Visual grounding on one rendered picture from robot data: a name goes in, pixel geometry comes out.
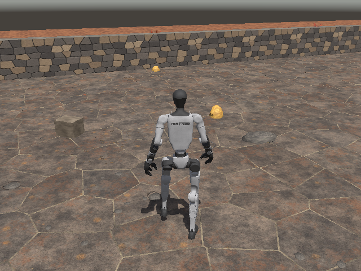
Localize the left robot forearm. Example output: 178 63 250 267
146 137 159 164

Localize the right robot forearm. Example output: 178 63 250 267
202 135 213 155

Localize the right robot hand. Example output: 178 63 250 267
200 153 213 164

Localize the left robot upper arm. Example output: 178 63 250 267
153 114 169 146

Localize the robot torso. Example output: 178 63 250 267
167 111 193 169

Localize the right robot thigh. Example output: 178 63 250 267
188 158 200 203

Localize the right robot upper arm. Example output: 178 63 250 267
192 113 208 143

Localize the left robot hand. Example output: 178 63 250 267
144 161 157 176

